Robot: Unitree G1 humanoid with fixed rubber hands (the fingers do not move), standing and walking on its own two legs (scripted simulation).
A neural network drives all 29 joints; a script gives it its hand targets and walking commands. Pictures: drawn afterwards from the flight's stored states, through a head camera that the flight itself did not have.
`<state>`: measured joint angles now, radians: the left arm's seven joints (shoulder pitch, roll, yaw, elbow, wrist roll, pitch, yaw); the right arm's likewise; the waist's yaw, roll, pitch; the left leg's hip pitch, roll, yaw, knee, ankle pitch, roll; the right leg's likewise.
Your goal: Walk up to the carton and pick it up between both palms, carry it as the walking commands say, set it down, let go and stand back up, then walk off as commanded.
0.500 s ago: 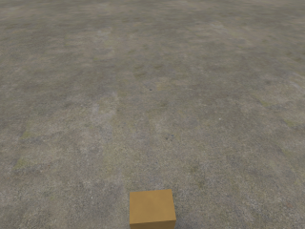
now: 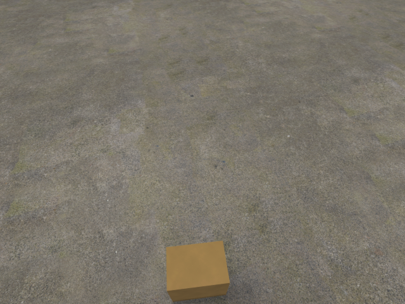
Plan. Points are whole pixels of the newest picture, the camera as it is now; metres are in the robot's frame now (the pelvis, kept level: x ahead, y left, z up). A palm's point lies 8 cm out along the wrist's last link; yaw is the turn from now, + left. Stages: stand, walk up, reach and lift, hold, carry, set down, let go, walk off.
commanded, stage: walk off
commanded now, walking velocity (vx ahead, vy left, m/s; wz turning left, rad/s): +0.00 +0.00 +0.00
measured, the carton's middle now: (197, 272) +0.35 +0.04 -0.66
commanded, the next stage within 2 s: stand in 0.30 s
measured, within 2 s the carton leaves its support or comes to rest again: rests again in 0.48 s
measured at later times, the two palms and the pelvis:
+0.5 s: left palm out of the picture +0.12 +0.27 -0.15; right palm (313, 257) +0.23 -0.24 -0.12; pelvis +0.14 +0.03 -0.01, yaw -3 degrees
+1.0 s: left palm (112, 247) +0.28 +0.25 -0.14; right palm (309, 273) +0.21 -0.23 -0.14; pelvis +0.20 +0.03 -0.01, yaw -6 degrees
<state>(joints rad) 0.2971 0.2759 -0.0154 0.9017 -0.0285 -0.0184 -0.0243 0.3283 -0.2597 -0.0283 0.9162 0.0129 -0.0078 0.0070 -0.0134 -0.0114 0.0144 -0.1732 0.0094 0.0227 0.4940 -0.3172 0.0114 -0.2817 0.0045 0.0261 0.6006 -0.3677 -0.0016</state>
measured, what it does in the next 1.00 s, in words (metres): walks ahead: left foot, then right foot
